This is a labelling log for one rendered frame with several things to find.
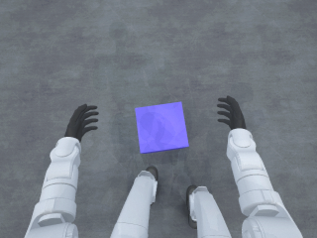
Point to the left robot thigh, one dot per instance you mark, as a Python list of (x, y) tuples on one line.
[(133, 221)]

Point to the robot left hand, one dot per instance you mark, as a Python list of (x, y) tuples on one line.
[(76, 126)]

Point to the robot left upper arm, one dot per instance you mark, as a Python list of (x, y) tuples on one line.
[(62, 230)]

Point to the robot left shin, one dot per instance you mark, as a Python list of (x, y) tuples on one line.
[(145, 174)]

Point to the robot right forearm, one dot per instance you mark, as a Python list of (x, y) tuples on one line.
[(257, 197)]

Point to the robot left forearm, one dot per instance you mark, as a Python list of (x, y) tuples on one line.
[(57, 202)]

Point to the robot right hand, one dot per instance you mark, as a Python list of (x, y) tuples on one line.
[(237, 120)]

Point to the carton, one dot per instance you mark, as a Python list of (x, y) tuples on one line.
[(161, 128)]

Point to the robot right upper arm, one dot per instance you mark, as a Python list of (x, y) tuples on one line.
[(269, 227)]

